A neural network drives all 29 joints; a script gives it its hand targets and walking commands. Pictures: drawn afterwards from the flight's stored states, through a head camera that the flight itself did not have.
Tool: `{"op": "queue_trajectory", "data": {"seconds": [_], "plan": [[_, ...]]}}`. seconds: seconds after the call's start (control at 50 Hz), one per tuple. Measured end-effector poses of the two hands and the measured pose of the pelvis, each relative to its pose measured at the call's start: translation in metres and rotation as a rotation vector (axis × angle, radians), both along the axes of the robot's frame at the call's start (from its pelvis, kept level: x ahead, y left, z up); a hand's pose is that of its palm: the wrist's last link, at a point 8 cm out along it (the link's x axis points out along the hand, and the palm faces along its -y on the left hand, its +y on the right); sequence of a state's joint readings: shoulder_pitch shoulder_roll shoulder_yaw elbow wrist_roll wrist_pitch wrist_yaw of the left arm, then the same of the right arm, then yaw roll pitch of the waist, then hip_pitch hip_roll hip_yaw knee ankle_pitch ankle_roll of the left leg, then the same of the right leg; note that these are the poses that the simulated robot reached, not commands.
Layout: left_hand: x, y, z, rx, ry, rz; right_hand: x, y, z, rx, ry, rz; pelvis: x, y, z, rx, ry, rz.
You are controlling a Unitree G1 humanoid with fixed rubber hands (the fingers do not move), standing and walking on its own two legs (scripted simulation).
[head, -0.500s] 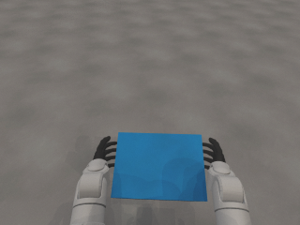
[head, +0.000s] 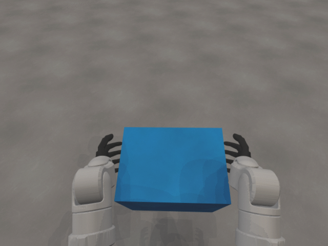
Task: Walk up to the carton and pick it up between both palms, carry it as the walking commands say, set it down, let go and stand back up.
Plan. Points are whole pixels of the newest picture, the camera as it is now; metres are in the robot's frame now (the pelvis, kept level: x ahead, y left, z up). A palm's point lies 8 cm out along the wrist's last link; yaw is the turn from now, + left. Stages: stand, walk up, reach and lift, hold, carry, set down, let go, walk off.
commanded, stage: carry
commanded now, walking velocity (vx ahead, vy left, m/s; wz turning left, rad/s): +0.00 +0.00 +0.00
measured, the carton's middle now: (172, 173) +0.31 +0.00 -0.02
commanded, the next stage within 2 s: none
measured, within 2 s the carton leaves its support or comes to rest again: neither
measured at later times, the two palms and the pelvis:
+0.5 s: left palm (131, 109) +0.45 +0.11 +0.07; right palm (242, 105) +0.46 -0.20 +0.08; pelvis +0.17 -0.05 +0.00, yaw -1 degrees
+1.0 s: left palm (137, 98) +0.52 +0.10 +0.05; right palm (238, 97) +0.52 -0.21 +0.06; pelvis +0.24 -0.05 +0.00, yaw -1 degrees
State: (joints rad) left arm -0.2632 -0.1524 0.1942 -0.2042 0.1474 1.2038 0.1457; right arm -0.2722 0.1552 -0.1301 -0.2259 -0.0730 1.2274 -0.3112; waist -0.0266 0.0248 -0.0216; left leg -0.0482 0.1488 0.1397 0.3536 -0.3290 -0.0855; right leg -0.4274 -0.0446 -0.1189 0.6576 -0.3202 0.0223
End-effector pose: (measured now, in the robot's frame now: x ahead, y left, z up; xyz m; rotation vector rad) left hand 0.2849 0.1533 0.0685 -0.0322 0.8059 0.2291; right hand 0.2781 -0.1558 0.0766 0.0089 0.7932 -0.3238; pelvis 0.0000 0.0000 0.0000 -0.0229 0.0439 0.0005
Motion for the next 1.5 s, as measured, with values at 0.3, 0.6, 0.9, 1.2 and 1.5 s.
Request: {"op": "queue_trajectory", "data": {"seconds": [0.3, 0.6, 0.9, 1.2, 1.5], "plan": [[0.113, -0.037, -0.019, -0.009, 0.014, 0.014, 0.120, -0.037, -0.015, 0.004, 0.012, 0.008, 0.106, -0.041, -0.003, 0.004, 0.018, 0.010], [0.190, -0.051, 0.007, 0.005, -0.020, 0.000, 0.193, -0.051, 0.007, -0.004, -0.021, 0.012, 0.189, -0.049, 0.004, 0.024, 0.045, -0.012], [0.233, -0.059, -0.013, 0.003, -0.002, -0.015, 0.232, -0.059, -0.012, -0.001, -0.003, -0.005, 0.226, -0.054, -0.005, 0.029, 0.056, -0.016], [0.262, -0.055, -0.019, 0.001, 0.007, -0.008, 0.269, -0.055, -0.014, -0.017, 0.008, 0.033, 0.263, -0.056, -0.005, 0.015, 0.045, -0.013], [0.281, -0.056, -0.024, 0.008, -0.011, -0.038, 0.285, -0.058, -0.021, -0.030, -0.009, 0.047, 0.280, -0.056, -0.001, 0.016, 0.047, -0.024]]}}
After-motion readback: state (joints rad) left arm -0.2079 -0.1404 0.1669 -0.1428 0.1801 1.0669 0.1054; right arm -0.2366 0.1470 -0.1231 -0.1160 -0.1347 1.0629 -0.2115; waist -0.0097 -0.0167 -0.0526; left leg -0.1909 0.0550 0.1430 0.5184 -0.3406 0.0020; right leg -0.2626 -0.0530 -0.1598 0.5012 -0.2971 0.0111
